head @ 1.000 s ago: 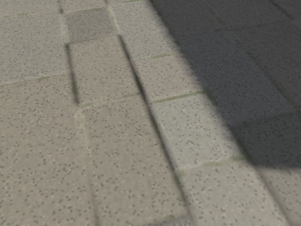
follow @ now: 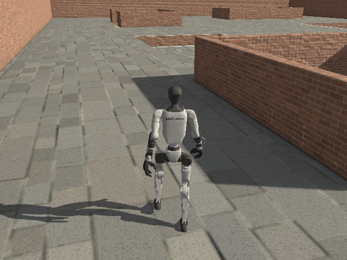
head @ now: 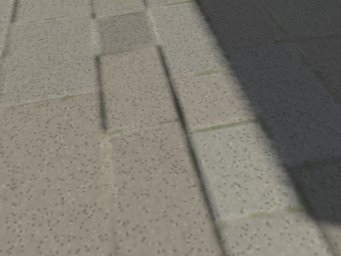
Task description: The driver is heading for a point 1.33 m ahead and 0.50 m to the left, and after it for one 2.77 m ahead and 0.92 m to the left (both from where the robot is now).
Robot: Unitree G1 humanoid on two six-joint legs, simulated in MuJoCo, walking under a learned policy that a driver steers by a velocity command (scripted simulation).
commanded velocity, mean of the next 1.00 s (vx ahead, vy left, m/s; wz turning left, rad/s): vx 0.49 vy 0.00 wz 0.38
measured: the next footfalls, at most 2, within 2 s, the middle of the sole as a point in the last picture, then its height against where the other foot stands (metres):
left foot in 0.16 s outside the picture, level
right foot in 0.68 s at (210, 234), level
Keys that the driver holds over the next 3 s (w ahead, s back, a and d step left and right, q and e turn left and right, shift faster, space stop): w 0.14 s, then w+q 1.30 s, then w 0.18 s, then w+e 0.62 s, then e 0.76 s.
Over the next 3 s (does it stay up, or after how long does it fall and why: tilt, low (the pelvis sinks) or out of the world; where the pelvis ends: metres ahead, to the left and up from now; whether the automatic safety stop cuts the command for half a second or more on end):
stays up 1.27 0.61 -0.01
